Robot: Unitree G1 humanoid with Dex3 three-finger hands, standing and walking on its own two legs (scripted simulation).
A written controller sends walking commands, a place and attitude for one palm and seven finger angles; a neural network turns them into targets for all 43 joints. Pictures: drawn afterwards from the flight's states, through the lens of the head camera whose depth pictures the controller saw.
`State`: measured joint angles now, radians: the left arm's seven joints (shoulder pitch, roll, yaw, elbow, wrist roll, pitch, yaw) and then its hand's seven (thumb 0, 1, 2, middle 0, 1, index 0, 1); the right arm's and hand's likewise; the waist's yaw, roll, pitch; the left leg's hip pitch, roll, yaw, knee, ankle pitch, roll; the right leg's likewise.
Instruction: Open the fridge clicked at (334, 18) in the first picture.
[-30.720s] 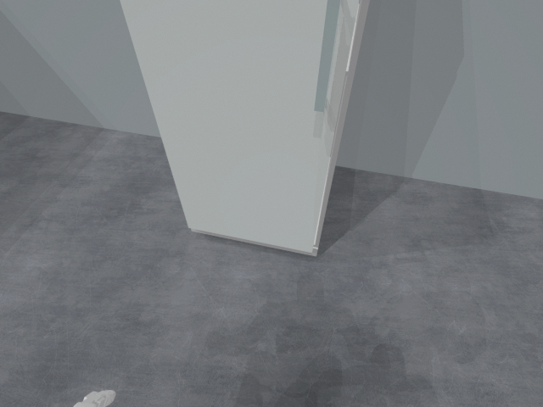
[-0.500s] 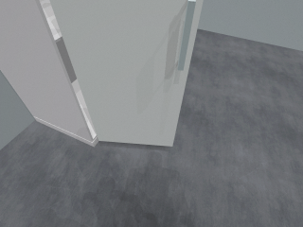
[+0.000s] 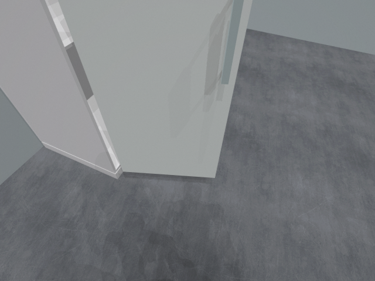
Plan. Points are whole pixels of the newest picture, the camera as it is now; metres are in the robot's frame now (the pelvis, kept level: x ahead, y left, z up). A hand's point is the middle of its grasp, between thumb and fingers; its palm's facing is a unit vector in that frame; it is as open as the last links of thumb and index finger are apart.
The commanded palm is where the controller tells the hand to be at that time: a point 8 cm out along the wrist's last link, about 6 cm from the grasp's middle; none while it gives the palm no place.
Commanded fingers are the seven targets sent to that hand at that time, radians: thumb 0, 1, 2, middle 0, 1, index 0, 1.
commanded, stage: look to check the result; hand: right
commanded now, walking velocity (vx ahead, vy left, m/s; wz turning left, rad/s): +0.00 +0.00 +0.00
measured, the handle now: (230, 40) +0.72 -0.07 +0.16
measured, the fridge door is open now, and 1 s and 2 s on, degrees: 70 70 70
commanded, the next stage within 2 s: stand and wait in 0.40 s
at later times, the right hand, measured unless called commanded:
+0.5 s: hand out of the picture +0.03 -0.17 -0.18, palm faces +0.01 +0.98 -0.19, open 7.4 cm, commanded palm none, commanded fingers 0.00 -0.90 -0.90 0.20 0.30 0.20 0.30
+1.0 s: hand out of the picture +0.02 -0.16 -0.18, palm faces +0.01 +0.98 -0.18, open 7.4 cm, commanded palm none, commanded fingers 0.00 -0.90 -0.90 0.20 0.30 0.20 0.30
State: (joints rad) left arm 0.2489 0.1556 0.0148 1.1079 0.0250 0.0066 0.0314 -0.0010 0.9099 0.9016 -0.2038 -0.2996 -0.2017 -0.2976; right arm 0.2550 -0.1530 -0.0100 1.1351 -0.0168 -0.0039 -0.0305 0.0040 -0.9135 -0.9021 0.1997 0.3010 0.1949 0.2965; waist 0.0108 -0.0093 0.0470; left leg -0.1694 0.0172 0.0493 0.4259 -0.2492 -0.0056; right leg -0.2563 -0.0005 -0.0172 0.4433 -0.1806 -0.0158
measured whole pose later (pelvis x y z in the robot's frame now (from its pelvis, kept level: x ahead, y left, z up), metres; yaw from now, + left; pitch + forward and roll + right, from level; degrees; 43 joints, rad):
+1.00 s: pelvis +0.01 +0.01 +0.00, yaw +0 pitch -1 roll +0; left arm 0.24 0.15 0.01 1.14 0.02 0.00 0.04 0.00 0.91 0.90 -0.20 -0.30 -0.20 -0.30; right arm 0.25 -0.15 0.00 1.15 -0.01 -0.01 -0.03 0.00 -0.91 -0.90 0.20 0.30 0.20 0.30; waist 0.01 0.00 0.05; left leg -0.12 0.00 0.04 0.39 -0.25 0.00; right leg -0.21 -0.01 -0.02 0.41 -0.19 0.00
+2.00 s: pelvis +0.02 +0.01 +0.00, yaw +1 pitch -1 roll +0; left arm 0.23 0.15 0.01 1.14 0.02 0.00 0.04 0.00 0.91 0.90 -0.20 -0.30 -0.20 -0.30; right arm 0.25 -0.15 0.00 1.14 -0.01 -0.01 -0.03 0.00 -0.91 -0.90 0.20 0.30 0.20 0.30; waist 0.01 0.00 0.05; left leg -0.11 0.00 0.04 0.38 -0.25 0.01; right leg -0.20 -0.02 -0.02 0.41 -0.19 0.00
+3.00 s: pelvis +0.02 +0.01 +0.00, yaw +1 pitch -1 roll +0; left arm 0.24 0.15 0.01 1.15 0.02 0.00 0.04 0.00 0.91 0.90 -0.20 -0.30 -0.20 -0.30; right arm 0.25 -0.15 0.00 1.14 -0.01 -0.01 -0.03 0.00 -0.91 -0.90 0.20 0.30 0.19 0.30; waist 0.01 0.01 0.05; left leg -0.11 0.00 0.04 0.38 -0.25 0.00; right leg -0.20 -0.01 -0.03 0.40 -0.19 0.00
